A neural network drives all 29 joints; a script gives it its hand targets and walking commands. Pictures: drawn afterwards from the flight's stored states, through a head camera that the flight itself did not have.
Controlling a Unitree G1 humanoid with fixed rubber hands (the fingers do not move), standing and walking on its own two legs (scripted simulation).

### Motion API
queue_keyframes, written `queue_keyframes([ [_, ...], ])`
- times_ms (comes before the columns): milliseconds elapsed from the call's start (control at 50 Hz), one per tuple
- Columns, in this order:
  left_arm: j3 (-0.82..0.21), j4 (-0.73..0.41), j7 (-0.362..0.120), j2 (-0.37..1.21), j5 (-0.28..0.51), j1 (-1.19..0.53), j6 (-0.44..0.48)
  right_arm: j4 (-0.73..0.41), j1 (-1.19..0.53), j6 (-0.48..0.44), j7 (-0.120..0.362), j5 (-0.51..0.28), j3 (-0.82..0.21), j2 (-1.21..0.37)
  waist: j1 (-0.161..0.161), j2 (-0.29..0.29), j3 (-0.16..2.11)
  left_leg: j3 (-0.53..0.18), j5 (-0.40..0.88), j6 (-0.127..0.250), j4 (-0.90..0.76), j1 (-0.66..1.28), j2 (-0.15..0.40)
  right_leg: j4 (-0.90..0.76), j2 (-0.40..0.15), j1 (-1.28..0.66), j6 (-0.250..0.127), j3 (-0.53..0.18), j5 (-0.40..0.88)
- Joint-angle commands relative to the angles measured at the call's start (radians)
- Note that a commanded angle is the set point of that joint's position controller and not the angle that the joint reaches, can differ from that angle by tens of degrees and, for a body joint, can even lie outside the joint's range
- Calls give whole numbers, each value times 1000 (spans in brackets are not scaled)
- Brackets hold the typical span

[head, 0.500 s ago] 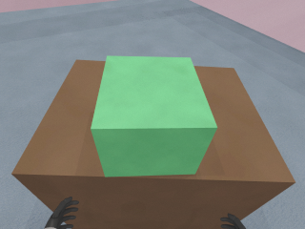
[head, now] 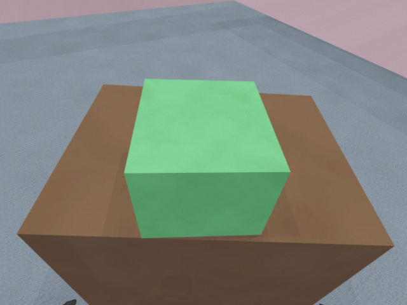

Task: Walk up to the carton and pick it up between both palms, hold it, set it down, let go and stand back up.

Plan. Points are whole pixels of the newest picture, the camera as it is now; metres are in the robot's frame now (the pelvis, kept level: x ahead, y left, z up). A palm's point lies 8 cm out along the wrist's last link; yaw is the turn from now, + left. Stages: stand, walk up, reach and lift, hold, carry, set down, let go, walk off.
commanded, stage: stand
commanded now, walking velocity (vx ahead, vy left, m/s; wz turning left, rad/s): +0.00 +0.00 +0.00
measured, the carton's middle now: (201, 154) +0.46 +0.02 +0.04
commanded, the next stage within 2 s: none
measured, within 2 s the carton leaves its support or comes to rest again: neither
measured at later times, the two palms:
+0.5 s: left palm out of the picture +0.09 +0.28 -0.11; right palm out of the picture +0.10 -0.28 -0.10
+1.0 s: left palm out of the picture +0.07 +0.28 -0.11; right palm out of the picture +0.08 -0.29 -0.11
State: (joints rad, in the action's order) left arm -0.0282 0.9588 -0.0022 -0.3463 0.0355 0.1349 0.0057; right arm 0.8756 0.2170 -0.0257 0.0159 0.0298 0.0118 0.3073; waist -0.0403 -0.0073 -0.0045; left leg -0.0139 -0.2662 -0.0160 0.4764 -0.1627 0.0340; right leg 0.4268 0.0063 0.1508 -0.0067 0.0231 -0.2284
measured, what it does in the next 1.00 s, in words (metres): stands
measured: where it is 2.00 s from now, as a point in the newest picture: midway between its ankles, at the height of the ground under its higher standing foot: outside the picture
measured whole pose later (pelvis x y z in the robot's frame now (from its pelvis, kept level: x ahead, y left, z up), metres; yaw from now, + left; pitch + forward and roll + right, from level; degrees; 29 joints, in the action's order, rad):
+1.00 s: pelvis -0.01 -0.01 +0.00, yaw +0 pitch -3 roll +0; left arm -0.03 1.03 0.00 -0.34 0.04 0.13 0.02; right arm 0.93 0.22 -0.02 0.02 0.03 0.01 0.31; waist -0.04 -0.01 0.00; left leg -0.01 -0.23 -0.03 0.43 -0.14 0.03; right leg 0.42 0.01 0.15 -0.01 0.02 -0.22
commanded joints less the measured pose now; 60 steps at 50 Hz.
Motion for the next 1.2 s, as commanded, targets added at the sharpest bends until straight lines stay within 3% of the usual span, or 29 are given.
queue_keyframes([
  [0,67,-23,4,-229,-68,-35,57,-10,-39,-17,-10,-9,72,239,34,-12,76,-85,211,65,-110,15,70,-94,-124,-31,-29,-131,188],
  [500,62,26,12,-220,-66,-32,58,23,-50,-10,-18,-16,67,233,36,-7,61,-77,235,57,-129,31,74,-112,-135,-51,-32,-131,230],
  [1180,62,63,13,-231,-63,-42,56,56,-50,-6,-17,-13,57,227,40,-5,15,-73,162,53,-152,24,74,-160,-140,-11,-28,-147,119],
])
